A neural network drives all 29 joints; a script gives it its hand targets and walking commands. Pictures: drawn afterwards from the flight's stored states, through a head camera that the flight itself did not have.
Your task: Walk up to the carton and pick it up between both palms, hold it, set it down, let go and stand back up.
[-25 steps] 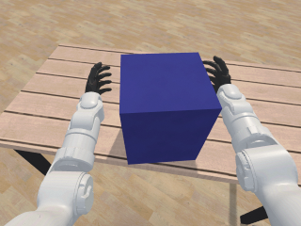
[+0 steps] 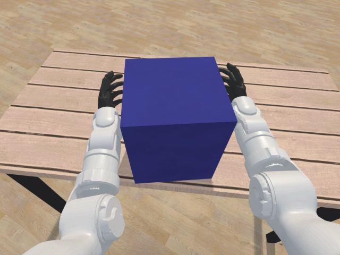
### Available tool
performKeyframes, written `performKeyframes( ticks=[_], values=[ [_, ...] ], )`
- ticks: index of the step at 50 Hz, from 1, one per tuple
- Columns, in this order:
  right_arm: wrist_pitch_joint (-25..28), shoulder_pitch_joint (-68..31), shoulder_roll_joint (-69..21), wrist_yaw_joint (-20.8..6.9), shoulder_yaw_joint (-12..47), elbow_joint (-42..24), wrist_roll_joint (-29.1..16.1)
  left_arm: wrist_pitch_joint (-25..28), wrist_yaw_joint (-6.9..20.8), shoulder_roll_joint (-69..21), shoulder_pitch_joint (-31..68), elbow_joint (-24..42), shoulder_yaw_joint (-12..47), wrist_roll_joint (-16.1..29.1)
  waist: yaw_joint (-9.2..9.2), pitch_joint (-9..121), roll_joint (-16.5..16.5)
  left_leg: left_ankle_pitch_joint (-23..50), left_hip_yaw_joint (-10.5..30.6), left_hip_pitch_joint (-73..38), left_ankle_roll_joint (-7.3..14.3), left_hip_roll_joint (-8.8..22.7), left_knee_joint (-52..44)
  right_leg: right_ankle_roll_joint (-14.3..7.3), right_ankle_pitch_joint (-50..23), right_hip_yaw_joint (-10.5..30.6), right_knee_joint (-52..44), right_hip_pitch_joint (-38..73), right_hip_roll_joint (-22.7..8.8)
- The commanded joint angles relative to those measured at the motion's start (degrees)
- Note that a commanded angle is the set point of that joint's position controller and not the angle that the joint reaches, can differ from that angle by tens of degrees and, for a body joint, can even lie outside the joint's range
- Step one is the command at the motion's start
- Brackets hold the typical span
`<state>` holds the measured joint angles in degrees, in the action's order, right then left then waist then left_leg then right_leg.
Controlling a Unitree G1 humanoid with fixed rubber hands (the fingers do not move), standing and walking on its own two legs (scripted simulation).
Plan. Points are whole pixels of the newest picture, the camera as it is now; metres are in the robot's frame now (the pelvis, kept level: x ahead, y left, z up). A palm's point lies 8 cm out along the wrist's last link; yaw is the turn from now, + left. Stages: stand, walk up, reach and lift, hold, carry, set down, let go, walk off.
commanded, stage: reach and lift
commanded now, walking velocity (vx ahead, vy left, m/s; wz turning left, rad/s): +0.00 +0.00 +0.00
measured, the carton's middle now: (172, 124) +0.41 +0.04 +0.06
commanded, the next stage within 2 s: none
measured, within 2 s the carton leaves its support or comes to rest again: leaves its support in 1.66 s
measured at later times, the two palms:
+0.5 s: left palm (105, 109) +0.38 +0.20 +0.12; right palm (237, 101) +0.44 -0.10 +0.13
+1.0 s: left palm (104, 109) +0.38 +0.20 +0.12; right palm (236, 101) +0.44 -0.10 +0.13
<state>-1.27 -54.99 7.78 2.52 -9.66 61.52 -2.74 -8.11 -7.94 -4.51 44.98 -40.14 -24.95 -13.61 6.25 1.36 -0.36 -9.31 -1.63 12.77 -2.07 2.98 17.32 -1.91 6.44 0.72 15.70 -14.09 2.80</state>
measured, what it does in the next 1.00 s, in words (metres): stands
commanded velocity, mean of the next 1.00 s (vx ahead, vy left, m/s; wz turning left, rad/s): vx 0.00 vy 0.00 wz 0.00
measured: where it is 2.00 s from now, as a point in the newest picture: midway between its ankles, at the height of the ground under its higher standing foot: outside the picture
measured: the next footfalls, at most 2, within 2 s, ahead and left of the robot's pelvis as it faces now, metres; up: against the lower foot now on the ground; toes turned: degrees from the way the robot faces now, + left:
none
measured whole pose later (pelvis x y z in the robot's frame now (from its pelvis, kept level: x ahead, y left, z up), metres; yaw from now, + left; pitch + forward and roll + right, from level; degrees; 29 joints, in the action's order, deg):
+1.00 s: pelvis +0.01 +0.01 +0.00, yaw +2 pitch +1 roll +0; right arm 2.6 -48.1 2.6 -1.5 -18.3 56.3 7.9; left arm -14.3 -3.4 -8.2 37.5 -28.0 -26.0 -20.9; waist 3.2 0.0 -1.1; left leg -10.9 -1.3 7.0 -1.4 2.3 17.4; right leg -1.4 8.9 -1.7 16.0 -7.7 1.5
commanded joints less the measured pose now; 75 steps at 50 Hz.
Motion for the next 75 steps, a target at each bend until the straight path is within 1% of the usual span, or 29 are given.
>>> performKeyframes(
  ticks=[1,2,3,6,7,8,10,13,16,19,24,25,26,27,32,36,42,55,56,57,62,63,64,66,68,71,73,74,75],
  values=[
    [3.2,-22.1,-23.8,-5.9,-0.6,-7.5,10.8,1.2,6.4,-15.6,24.6,6.7,5.2,-5.3,1.66,25.8,-2.8,17.2,-5.8,-2.4,0.0,-3.6,-0.7,4.1,-20.2,-2.1,1.8,21.9,-1.6],
    [3.5,-21.0,-29.3,-7.9,-0.5,-7.2,13.2,0.4,8.3,-20.5,23.2,6.4,7.1,-6.4,1.23,26.3,-2.2,16.8,-6.0,-2.7,0.0,-3.7,-1.0,3.8,-20.5,-2.5,1.8,22.5,-1.6],
    [3.8,-20.1,-30.5,-9.2,-0.6,-7.8,14.0,-0.2,9.1,-21.9,21.6,6.8,8.3,-6.6,1.10,26.8,-1.6,17.1,-5.8,-2.7,-0.1,-3.7,-1.0,3.4,-20.8,-2.8,1.8,23.6,-1.5],
    [4.4,-18.4,-31.8,-10.4,-0.2,-7.5,14.5,-1.5,9.8,-22.6,19.8,7.7,9.4,-6.6,0.65,22.8,-2.0,16.4,-5.7,-1.5,0.4,-4.0,-1.2,4.2,-23.0,-3.3,2.8,25.4,-1.7],
    [5.1,-15.3,-31.2,-10.5,-1.5,-6.2,14.8,-1.7,10.1,-26.0,18.9,10.4,13.2,-6.4,-2.99,24.4,0.5,20.3,-4.7,-4.8,-1.5,-3.3,-0.4,4.0,-25.5,-4.7,3.4,23.5,-0.9],
    [5.9,-15.4,-32.0,-10.6,0.2,-6.7,14.4,-1.6,10.2,-25.7,18.0,11.0,13.3,-6.4,-1.30,23.7,0.2,24.2,-5.0,-5.8,-1.5,-3.6,1.1,3.8,-26.4,-4.7,3.1,23.1,-0.8],
    [5.9,-14.2,-31.9,-10.7,0.7,-6.1,13.8,-2.2,10.5,-25.5,17.0,11.1,13.7,-6.6,-1.88,19.7,0.5,22.5,-4.9,-5.0,-1.1,-3.9,0.7,3.8,-25.1,-4.4,2.6,22.7,-1.0],
    [5.4,-13.6,-31.1,-11.1,1.3,-6.1,13.2,-3.7,10.4,-24.4,15.5,11.0,13.8,-6.8,-1.37,15.3,0.4,19.9,-4.5,-4.7,-0.6,-3.8,-0.2,4.0,-21.7,-4.6,2.2,21.5,-1.3],
    [5.4,-14.4,-31.1,-11.1,2.3,-8.0,12.4,-4.5,10.4,-24.8,15.8,11.8,15.2,-5.6,-1.58,16.3,0.4,18.7,-4.4,-5.1,-0.4,-3.9,-0.1,4.2,-21.2,-4.9,2.2,20.0,-1.4],
    [5.2,-14.2,-31.2,-11.2,2.4,-7.5,12.3,-4.5,10.1,-25.0,16.6,12.4,15.4,-5.6,-1.72,17.0,0.2,17.5,-4.4,-6.2,-0.2,-3.7,-0.4,4.2,-19.6,-5.2,2.0,19.0,-1.3],
    [5.8,-14.3,-30.8,-11.5,2.3,-7.2,12.0,-4.6,9.2,-25.9,16.0,12.6,16.2,-5.5,-1.52,20.0,1.2,20.7,-4.1,-8.5,-0.4,-3.3,0.7,3.5,-20.3,-5.4,1.9,16.9,-1.0],
    [4.2,-15.3,-31.6,-11.1,2.5,-6.9,13.0,-5.7,9.6,-24.3,15.9,10.2,11.6,-7.2,0.30,15.8,-2.0,16.8,-4.7,-5.0,1.3,-3.6,-0.8,3.9,-15.3,-4.2,0.9,19.2,-1.4],
    [3.9,-15.7,-32.2,-11.1,2.0,-7.6,13.1,-6.0,9.9,-23.9,16.7,10.6,11.8,-6.6,0.03,15.7,-2.2,14.9,-4.8,-4.2,1.4,-3.4,-1.7,4.4,-15.8,-4.1,1.4,19.8,-1.6],
    [3.8,-15.3,-32.2,-11.1,2.1,-7.1,12.9,-6.2,10.0,-24.3,16.3,11.0,12.0,-6.6,0.11,16.4,-1.8,15.0,-4.8,-4.2,1.3,-3.5,-1.9,4.2,-16.0,-4.2,1.3,20.6,-1.6],
    [5.1,-15.6,-32.5,-10.9,2.3,-7.8,12.6,-5.6,9.4,-25.9,16.4,12.6,14.0,-6.2,-0.43,19.8,-0.3,21.5,-4.8,-7.4,0.4,-3.4,0.5,3.5,-18.7,-5.0,1.8,19.0,-0.7],
    [5.8,-15.9,-33.2,-10.6,2.9,-8.2,12.3,-5.2,9.4,-26.5,15.8,12.6,14.5,-6.4,-0.53,19.8,0.0,23.3,-4.6,-7.0,0.3,-3.5,1.2,3.6,-22.0,-5.2,2.7,20.1,-0.5],
    [6.0,-15.9,-33.4,-9.9,4.1,-8.3,11.7,-5.4,9.7,-26.3,15.8,12.5,14.9,-6.0,-0.89,18.1,-0.4,21.4,-4.5,-5.2,0.6,-3.6,0.6,4.1,-23.7,-5.1,3.1,21.4,-0.9],
    [5.5,-15.4,-34.0,-9.6,3.3,-7.7,12.5,-5.5,9.8,-25.9,16.9,11.5,14.1,-6.1,-1.33,18.3,-1.2,16.9,-4.5,-4.4,1.3,-3.6,-1.0,4.4,-20.2,-4.8,2.0,21.2,-1.5],
    [6.5,-15.3,-32.5,-9.9,2.8,-6.6,12.0,-4.8,9.2,-27.8,19.4,14.7,18.2,-4.2,-3.08,22.8,1.8,21.7,-3.8,-8.3,-0.7,-3.1,0.3,3.6,-22.9,-5.7,2.8,18.5,-0.9],
    [6.8,-15.2,-32.4,-10.0,3.6,-5.5,11.4,-4.7,8.9,-27.5,19.1,13.5,18.6,-4.0,-2.73,21.7,2.3,24.2,-3.8,-9.8,-1.0,-3.3,1.7,3.1,-22.8,-5.7,2.3,17.3,-0.8],
    [6.9,-16.2,-32.4,-9.2,5.1,-5.8,10.3,-5.2,8.8,-26.8,18.9,12.7,18.5,-3.5,-2.59,20.5,0.1,23.8,-3.2,-8.2,-0.4,-3.3,1.5,3.4,-24.3,-5.5,2.3,18.8,-0.9],
    [7.0,-16.6,-32.6,-9.0,5.4,-6.6,10.2,-5.1,8.9,-27.0,19.5,13.1,19.0,-3.0,-2.94,21.8,-0.3,23.5,-3.2,-8.1,-0.3,-3.4,1.5,3.6,-25.2,-5.5,2.3,19.4,-1.1],
    [7.2,-17.7,-32.8,-8.9,5.9,-7.5,9.9,-5.0,8.9,-26.8,19.7,12.9,18.8,-2.7,-2.44,22.0,-0.8,22.8,-3.2,-7.5,-0.1,-3.4,1.3,3.6,-24.9,-5.3,2.2,19.6,-1.1],
    [7.3,-18.4,-33.0,-8.6,6.3,-7.5,9.7,-4.8,8.9,-26.9,21.5,13.3,19.2,-2.4,-2.76,23.3,-0.6,21.7,-3.2,-6.9,-0.2,-3.5,1.1,3.9,-25.6,-5.3,2.6,20.4,-1.3],
    [7.7,-18.8,-33.3,-8.2,7.0,-7.9,9.2,-4.4,8.6,-27.7,23.2,14.6,21.0,-1.5,-3.55,24.9,0.2,22.5,-3.0,-7.6,-0.6,-3.6,1.5,3.7,-27.3,-5.2,3.0,21.0,-1.4],
    [8.3,-20.6,-33.4,-7.7,8.2,-8.9,8.1,-4.1,8.1,-28.2,25.5,16.3,22.6,-0.6,-3.84,27.5,0.3,24.4,-2.6,-9.1,-0.8,-3.4,2.1,3.6,-28.6,-5.6,3.0,20.9,-1.2],
    [7.3,-20.6,-33.2,-7.2,9.1,-9.1,7.2,-5.2,8.3,-27.5,24.8,14.7,22.8,-0.5,-3.98,26.1,-0.3,21.9,-2.3,-8.6,-0.3,-3.6,1.7,3.7,-27.1,-5.1,2.5,21.5,-1.4],
    [8.0,-21.9,-33.7,-7.0,9.1,-10.5,7.3,-4.6,8.2,-28.0,27.5,17.0,23.8,0.5,-4.34,28.7,-0.2,22.2,-2.3,-8.0,-0.6,-3.6,1.6,3.9,-27.4,-5.3,2.9,21.7,-1.4],
    [7.0,-21.0,-33.9,-6.8,9.9,-9.5,6.3,-5.2,8.1,-27.9,27.1,16.2,24.2,0.5,-4.44,27.5,0.4,22.2,-1.9,-8.9,-0.6,-3.8,1.9,3.9,-27.5,-5.1,2.8,21.8,-1.4]
  ],
)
